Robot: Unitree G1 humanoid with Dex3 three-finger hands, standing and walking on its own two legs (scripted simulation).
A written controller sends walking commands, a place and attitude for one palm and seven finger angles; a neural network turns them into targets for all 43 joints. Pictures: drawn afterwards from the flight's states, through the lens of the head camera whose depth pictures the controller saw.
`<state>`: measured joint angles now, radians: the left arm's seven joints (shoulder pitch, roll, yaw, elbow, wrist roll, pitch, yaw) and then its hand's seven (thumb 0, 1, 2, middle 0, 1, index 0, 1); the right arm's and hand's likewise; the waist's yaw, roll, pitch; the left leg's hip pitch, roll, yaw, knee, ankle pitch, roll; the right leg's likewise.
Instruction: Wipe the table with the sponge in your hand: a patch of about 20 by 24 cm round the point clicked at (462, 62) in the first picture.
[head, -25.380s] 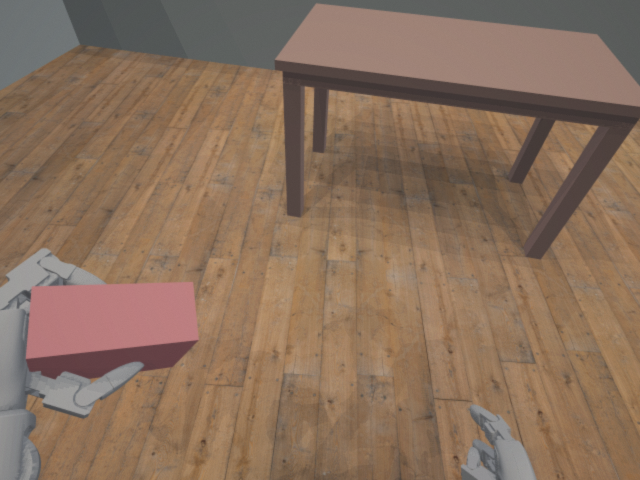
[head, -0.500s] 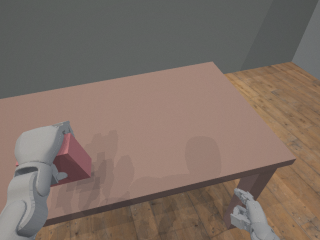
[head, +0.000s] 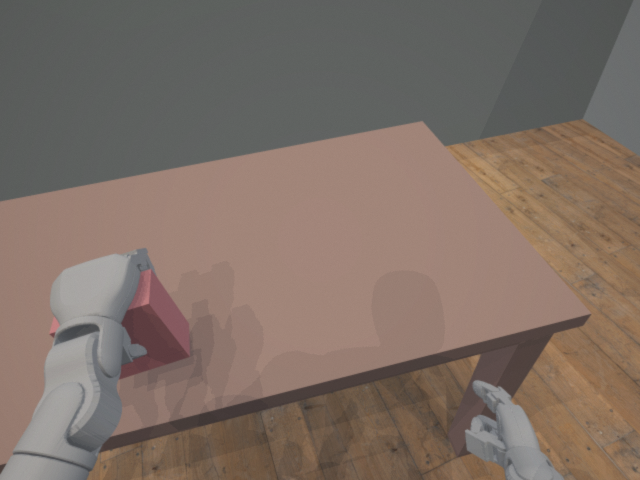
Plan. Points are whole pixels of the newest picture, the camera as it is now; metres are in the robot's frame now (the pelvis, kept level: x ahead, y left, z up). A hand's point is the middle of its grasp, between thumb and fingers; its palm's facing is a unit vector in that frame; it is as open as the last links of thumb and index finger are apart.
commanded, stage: move the sponge above the wiping area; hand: left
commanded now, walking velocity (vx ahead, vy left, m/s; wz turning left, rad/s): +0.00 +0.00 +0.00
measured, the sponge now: (136, 336) +0.25 +0.30 +0.05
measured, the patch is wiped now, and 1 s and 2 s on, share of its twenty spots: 0.00 0.00 0.00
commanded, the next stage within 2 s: none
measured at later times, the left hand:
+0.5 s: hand (149, 321) +0.27 +0.28 +0.07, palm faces -0.04 -0.09 -1.00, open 10.0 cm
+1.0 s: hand (158, 333) +0.26 +0.26 +0.06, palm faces -0.08 -0.12 -0.99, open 10.0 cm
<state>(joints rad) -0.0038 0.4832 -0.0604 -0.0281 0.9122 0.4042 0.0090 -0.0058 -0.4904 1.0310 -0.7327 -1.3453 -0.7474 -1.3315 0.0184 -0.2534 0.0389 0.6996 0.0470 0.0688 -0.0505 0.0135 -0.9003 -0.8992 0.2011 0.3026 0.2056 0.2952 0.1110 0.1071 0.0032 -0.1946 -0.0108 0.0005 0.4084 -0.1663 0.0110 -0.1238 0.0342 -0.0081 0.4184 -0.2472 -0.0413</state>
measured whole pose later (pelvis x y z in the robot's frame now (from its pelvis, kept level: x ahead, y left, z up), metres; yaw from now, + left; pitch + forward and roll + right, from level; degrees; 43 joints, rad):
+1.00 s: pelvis +0.00 +0.00 +0.00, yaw +0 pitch -2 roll +0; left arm 0.01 0.42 -0.16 0.03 0.92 0.42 -0.02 -0.01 -0.49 1.03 -0.73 -1.35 -0.75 -1.33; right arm 0.02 -0.27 0.02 0.68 0.06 0.08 -0.05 0.01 -0.90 -0.90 0.20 0.30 0.20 0.29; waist 0.10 0.11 -0.02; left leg -0.22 -0.01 0.00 0.43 -0.18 0.01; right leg -0.15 0.03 -0.01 0.45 -0.27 -0.04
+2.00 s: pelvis +0.00 +0.01 +0.00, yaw +0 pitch -2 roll +0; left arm 0.01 0.42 -0.20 -0.01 0.96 0.25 0.00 -0.01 -0.49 1.03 -0.74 -1.35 -0.75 -1.33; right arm 0.02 -0.24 0.03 0.68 0.03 0.05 -0.07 0.01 -0.90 -0.90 0.20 0.30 0.20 0.30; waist 0.12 0.09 0.00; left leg -0.22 -0.02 0.00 0.44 -0.19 0.02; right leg -0.14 0.03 0.00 0.44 -0.26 -0.03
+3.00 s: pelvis +0.00 +0.00 +0.00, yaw -1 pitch -2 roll +0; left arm -0.11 0.44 -0.13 0.07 0.95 0.35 0.13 -0.01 -0.48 1.03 -0.75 -1.35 -0.76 -1.33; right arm 0.00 -0.22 0.04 0.72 0.06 0.07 -0.06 0.01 -0.90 -0.90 0.20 0.30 0.21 0.30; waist 0.12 0.09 -0.02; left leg -0.21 0.00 0.00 0.42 -0.18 0.00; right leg -0.14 0.05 0.01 0.42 -0.25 -0.05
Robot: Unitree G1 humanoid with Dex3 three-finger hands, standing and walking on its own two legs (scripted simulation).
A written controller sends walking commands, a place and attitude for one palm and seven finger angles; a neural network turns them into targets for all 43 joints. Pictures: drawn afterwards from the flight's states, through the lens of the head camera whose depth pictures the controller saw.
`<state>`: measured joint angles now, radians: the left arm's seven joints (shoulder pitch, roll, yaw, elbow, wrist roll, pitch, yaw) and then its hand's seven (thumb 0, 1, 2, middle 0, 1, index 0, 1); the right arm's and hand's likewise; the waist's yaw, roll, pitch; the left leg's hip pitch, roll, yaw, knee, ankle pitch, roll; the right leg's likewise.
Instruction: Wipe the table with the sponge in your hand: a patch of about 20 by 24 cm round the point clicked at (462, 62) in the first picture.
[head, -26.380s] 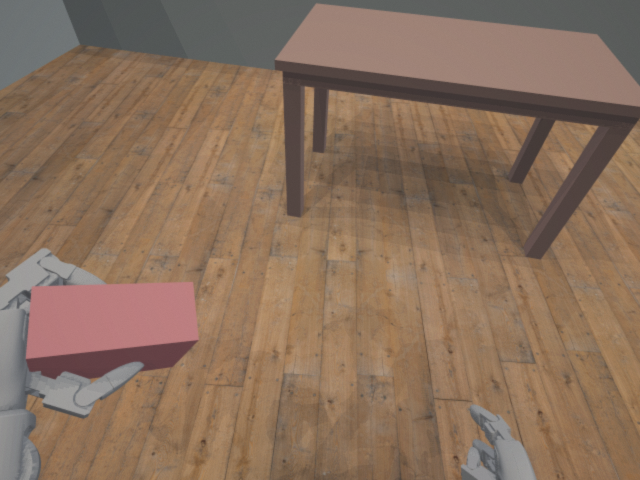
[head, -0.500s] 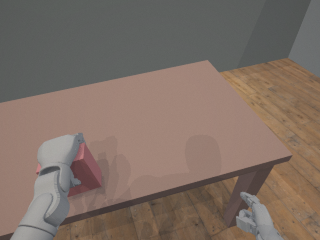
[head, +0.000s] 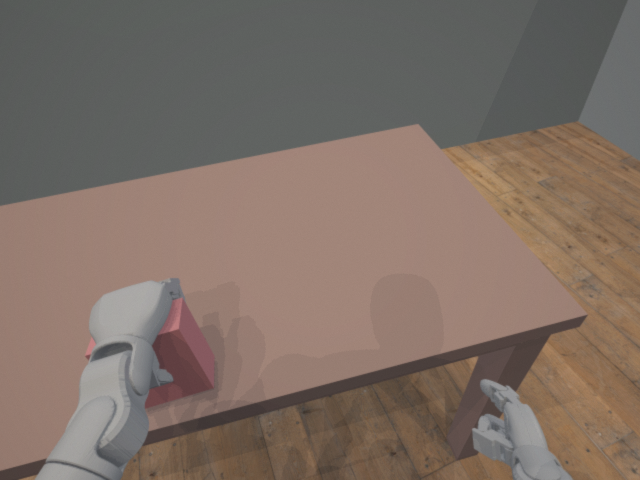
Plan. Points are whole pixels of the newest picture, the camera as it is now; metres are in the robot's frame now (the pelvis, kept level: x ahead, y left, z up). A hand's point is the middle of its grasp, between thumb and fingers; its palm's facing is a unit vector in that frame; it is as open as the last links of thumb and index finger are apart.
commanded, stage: move the sponge above the wiping area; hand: left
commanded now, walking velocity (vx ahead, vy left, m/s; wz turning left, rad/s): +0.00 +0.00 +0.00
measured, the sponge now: (164, 365) +0.24 +0.27 +0.01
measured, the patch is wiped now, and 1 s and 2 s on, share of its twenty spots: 0.00 0.00 0.00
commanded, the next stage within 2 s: none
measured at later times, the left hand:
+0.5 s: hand (159, 339) +0.26 +0.26 +0.04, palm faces -0.17 -0.13 -0.98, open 10.0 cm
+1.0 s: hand (172, 333) +0.26 +0.24 +0.06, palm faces -0.06 -0.11 -0.99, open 10.0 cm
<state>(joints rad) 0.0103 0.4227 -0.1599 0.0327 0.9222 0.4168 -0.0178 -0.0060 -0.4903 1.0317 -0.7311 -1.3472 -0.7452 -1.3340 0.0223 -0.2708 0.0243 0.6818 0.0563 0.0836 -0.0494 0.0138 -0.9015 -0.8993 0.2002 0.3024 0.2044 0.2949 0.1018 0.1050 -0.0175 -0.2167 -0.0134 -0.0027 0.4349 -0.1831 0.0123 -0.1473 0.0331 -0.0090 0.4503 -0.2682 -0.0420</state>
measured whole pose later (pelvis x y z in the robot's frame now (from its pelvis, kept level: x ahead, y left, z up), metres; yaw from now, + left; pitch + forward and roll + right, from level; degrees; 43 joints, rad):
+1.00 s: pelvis +0.00 +0.01 +0.00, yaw +0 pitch -2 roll +0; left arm 0.01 0.42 -0.20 -0.01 0.96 0.25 0.00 -0.01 -0.49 1.03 -0.74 -1.35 -0.75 -1.33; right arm 0.02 -0.24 0.03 0.68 0.03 0.05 -0.07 0.01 -0.90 -0.90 0.20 0.30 0.20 0.30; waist 0.12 0.09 0.00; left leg -0.22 -0.02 0.00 0.44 -0.19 0.02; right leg -0.14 0.03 0.00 0.44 -0.26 -0.03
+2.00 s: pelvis +0.00 +0.00 +0.00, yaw -1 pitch -2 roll +0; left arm -0.11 0.44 -0.13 0.07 0.95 0.35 0.13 -0.01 -0.48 1.03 -0.75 -1.35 -0.76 -1.33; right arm 0.00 -0.22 0.04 0.72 0.06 0.07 -0.06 0.01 -0.90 -0.90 0.20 0.30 0.21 0.30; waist 0.12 0.09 -0.02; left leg -0.21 0.00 0.00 0.42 -0.18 0.00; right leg -0.14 0.05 0.01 0.42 -0.25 -0.05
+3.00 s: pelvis +0.00 +0.00 +0.00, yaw +0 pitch -2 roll +0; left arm -0.09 0.42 -0.17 0.07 0.94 0.49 0.03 0.00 -0.48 1.03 -0.74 -1.35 -0.75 -1.34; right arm -0.01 -0.25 0.04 0.70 0.07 0.10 -0.05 0.01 -0.90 -0.90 0.20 0.30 0.20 0.29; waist 0.11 0.10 -0.02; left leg -0.21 -0.02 -0.01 0.41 -0.17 0.01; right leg -0.13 0.03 -0.01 0.41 -0.25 -0.04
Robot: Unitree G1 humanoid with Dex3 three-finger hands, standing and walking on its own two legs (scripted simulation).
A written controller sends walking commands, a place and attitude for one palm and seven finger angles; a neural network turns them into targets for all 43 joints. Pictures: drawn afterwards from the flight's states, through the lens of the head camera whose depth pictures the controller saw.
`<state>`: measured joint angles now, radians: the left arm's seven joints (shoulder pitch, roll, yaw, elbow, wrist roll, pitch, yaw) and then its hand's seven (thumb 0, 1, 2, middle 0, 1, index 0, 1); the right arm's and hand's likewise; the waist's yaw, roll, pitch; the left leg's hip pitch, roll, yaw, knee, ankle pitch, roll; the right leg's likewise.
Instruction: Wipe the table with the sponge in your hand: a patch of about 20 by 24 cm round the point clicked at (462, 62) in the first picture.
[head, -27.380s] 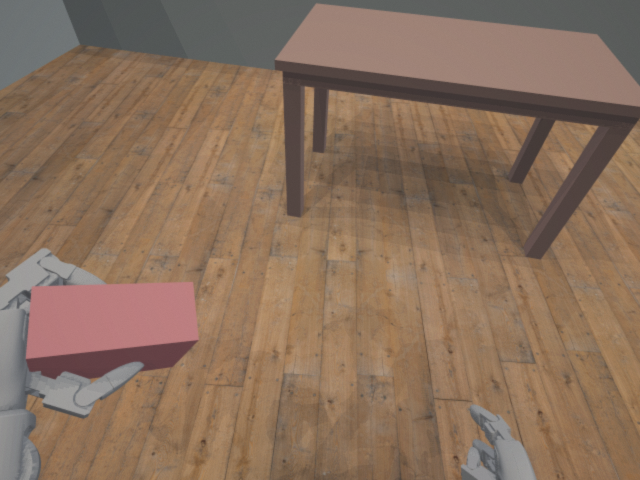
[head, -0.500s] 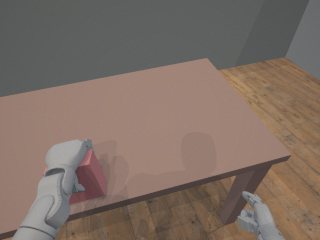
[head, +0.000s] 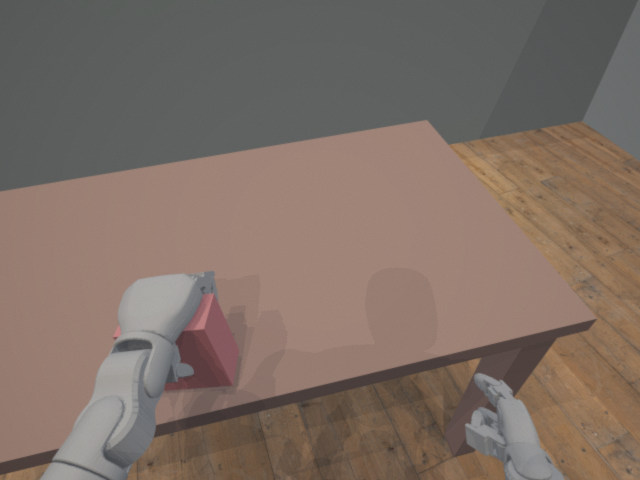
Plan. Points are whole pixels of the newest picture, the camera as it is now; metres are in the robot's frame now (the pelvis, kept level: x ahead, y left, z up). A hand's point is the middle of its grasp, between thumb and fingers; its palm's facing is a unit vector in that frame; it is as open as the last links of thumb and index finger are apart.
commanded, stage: move the sponge above the wiping area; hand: left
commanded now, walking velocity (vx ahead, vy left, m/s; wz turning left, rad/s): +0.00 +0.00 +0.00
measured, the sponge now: (188, 353) +0.25 +0.24 +0.00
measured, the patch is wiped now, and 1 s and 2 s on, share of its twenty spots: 0.00 0.00 0.10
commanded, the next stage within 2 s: lower the sponge onto the table in 1.54 s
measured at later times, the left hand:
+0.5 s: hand (173, 307) +0.28 +0.25 +0.08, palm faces +0.02 -0.06 -1.00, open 10.0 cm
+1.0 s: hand (161, 285) +0.29 +0.26 +0.10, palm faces +0.15 -0.04 -0.99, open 9.9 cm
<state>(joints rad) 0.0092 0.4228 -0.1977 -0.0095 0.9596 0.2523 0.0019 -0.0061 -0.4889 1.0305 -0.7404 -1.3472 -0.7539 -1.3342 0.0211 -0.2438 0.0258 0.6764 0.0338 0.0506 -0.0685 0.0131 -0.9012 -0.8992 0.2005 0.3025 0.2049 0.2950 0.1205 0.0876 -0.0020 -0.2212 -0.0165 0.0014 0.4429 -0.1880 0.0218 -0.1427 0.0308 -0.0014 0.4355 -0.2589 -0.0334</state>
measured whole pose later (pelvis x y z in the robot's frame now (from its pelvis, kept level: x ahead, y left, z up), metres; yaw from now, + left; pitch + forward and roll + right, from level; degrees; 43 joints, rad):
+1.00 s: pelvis +0.00 -0.01 +0.00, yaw -1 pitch -2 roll +0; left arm -0.11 0.44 -0.13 0.07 0.95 0.35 0.13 -0.01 -0.48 1.03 -0.75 -1.35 -0.76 -1.33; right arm 0.00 -0.22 0.04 0.72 0.06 0.07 -0.06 0.01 -0.90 -0.90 0.20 0.30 0.21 0.30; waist 0.12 0.09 -0.02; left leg -0.21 0.00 0.00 0.42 -0.18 0.00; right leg -0.14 0.05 0.01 0.42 -0.25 -0.05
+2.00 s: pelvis +0.00 -0.01 +0.00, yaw +1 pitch -2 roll +0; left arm -0.09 0.42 -0.17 0.07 0.94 0.49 0.03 0.00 -0.48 1.03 -0.74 -1.35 -0.75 -1.34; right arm -0.01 -0.25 0.04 0.70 0.07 0.10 -0.05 0.01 -0.90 -0.90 0.20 0.30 0.20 0.29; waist 0.11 0.10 -0.02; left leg -0.21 -0.02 -0.01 0.41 -0.17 0.01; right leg -0.13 0.03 -0.01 0.41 -0.25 -0.04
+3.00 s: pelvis +0.00 -0.01 +0.00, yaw +1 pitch +1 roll +0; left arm -0.19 0.39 -0.17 0.31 0.98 0.34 0.09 -0.01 -0.49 1.04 -0.75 -1.34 -0.76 -1.32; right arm 0.05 -0.25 0.01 0.72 0.07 0.08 -0.07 0.01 -0.90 -0.90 0.20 0.30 0.21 0.30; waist 0.10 0.08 -0.04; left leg -0.29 -0.01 -0.02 0.47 -0.19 0.01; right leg -0.21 0.04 -0.02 0.46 -0.27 -0.04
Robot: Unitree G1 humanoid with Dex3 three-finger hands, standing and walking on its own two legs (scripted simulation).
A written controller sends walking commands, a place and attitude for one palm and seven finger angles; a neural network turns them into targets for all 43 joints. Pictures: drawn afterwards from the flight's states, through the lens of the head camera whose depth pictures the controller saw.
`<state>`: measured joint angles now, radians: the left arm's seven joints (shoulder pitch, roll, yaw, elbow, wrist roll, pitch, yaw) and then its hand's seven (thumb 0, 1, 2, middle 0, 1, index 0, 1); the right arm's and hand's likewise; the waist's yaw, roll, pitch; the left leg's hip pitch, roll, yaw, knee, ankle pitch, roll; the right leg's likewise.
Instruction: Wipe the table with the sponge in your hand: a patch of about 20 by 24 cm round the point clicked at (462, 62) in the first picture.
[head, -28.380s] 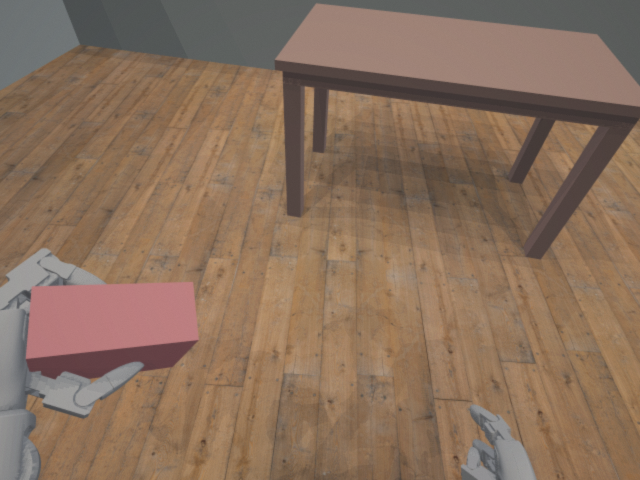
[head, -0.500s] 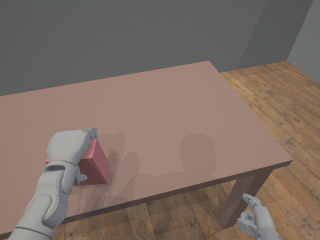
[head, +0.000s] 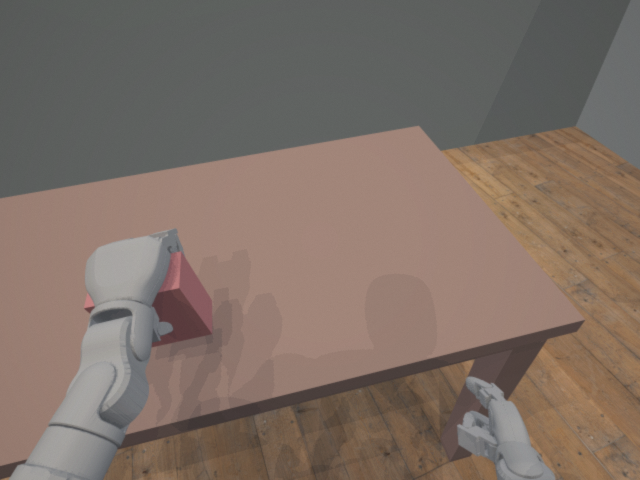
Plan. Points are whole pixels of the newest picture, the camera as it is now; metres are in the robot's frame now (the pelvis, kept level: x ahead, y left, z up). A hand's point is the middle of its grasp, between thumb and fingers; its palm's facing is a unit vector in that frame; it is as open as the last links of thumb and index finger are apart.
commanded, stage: move the sponge above the wiping area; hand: left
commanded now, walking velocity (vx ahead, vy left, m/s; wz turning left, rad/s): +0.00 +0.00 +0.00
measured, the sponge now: (162, 311) +0.29 +0.28 +0.05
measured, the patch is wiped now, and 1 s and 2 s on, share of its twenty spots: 0.00 0.10 0.20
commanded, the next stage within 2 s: lower the sponge onto the table in 0.54 s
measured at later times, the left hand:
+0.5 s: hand (141, 290) +0.29 +0.29 +0.10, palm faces +0.10 -0.05 -0.99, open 9.9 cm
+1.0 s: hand (145, 309) +0.27 +0.28 +0.08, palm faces +0.02 -0.08 -1.00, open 9.9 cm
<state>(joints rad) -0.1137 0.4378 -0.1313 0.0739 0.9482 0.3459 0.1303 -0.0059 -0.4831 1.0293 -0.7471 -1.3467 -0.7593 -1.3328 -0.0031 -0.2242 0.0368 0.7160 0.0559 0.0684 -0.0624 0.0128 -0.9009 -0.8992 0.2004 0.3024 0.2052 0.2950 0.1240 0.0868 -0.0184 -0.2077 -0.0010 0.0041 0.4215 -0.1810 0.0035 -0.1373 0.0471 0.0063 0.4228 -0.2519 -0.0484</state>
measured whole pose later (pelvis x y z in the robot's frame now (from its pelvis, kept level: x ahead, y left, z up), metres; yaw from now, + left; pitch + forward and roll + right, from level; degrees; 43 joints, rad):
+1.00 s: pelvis +0.00 +0.00 +0.00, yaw +1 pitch -2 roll +0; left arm -0.09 0.42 -0.17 0.07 0.94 0.49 0.03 0.00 -0.48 1.03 -0.74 -1.35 -0.75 -1.34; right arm -0.01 -0.25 0.04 0.70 0.07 0.10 -0.05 0.01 -0.90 -0.90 0.20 0.30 0.20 0.29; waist 0.11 0.10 -0.02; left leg -0.21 -0.02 -0.01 0.41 -0.17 0.01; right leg -0.13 0.03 -0.01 0.41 -0.25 -0.04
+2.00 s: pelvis +0.00 +0.00 +0.00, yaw +2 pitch +1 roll +0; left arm -0.19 0.39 -0.17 0.31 0.98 0.34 0.09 -0.01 -0.49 1.04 -0.75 -1.34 -0.76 -1.32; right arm 0.05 -0.25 0.01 0.72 0.07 0.08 -0.07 0.01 -0.90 -0.90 0.20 0.30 0.21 0.30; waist 0.10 0.08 -0.04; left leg -0.29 -0.01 -0.02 0.47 -0.19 0.01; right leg -0.21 0.04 -0.02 0.46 -0.27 -0.04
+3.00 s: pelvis -0.02 +0.01 -0.02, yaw +1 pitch +9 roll -2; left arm -0.65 0.55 0.00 0.97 1.04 0.11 0.15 0.02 -0.54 1.09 -0.77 -1.30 -0.78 -1.31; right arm 0.23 -0.28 -0.02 0.75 0.08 0.12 -0.06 0.01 -0.90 -0.90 0.20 0.30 0.21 0.29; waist -0.03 0.05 -0.10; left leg -0.55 0.01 -0.03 0.62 -0.22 0.02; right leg -0.45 0.07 -0.02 0.56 -0.27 -0.04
